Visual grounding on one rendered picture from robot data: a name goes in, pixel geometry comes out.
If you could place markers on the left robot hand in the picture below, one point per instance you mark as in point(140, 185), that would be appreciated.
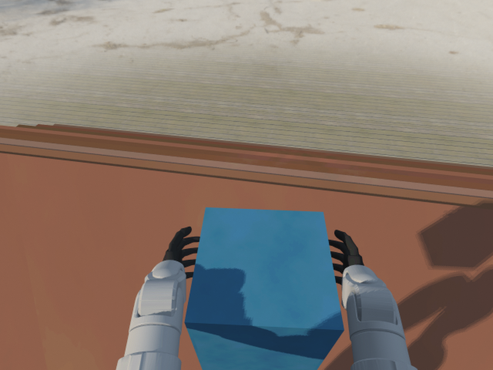
point(175, 251)

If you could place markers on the carton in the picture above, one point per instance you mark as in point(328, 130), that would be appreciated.
point(263, 294)

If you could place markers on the right robot forearm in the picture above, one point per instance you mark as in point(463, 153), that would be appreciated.
point(375, 328)

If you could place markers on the left robot forearm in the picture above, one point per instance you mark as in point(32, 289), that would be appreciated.
point(157, 318)

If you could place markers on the right robot hand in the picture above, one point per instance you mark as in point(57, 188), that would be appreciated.
point(351, 254)

